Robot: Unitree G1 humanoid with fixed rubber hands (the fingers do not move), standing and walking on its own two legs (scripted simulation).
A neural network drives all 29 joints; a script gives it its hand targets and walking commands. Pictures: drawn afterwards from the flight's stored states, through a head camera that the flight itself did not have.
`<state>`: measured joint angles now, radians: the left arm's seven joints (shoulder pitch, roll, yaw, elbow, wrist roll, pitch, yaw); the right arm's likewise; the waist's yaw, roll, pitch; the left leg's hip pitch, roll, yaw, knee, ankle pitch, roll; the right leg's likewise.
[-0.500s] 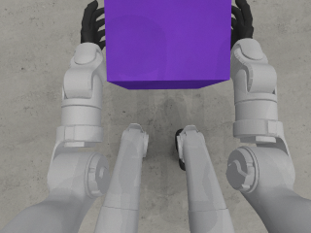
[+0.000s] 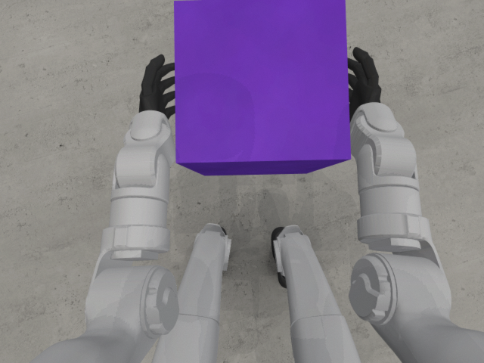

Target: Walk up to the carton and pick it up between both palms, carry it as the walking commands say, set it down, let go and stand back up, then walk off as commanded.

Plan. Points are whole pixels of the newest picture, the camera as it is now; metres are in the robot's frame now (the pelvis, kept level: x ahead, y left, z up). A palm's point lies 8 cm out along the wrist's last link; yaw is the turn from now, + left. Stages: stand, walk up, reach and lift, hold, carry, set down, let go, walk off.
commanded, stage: reach and lift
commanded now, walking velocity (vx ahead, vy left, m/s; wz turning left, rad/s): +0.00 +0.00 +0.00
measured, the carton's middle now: (256, 109) +0.48 +0.00 -0.10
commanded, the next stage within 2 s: none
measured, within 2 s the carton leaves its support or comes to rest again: neither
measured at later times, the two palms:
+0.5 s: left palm (117, 88) +0.44 +0.15 +0.07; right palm (414, 77) +0.45 -0.15 +0.08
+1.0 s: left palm (100, 92) +0.41 +0.14 +0.12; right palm (458, 84) +0.42 -0.16 +0.12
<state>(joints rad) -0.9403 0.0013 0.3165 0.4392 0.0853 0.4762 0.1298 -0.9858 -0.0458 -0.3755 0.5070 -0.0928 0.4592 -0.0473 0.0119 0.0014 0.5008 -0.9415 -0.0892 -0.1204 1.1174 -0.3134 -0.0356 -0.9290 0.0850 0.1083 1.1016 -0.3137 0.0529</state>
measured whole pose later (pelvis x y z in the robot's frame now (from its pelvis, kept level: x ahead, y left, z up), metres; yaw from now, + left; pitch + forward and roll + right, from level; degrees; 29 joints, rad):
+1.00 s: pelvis +0.13 -0.01 +0.10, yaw +0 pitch -1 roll +0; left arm -0.19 -0.14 0.19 0.24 0.20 0.65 0.01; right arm -0.21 0.14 -0.23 0.26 -0.19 0.65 -0.01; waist 0.01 0.00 -0.03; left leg -0.18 -0.04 -0.14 0.43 -0.22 -0.01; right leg -0.18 0.04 0.11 0.43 -0.23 0.00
